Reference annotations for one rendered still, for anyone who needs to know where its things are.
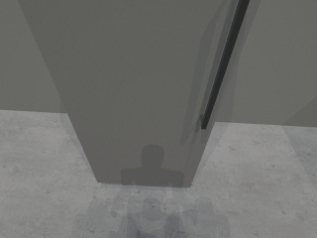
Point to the handle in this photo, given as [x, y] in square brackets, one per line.
[229, 46]

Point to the fridge door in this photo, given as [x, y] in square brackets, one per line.
[135, 76]

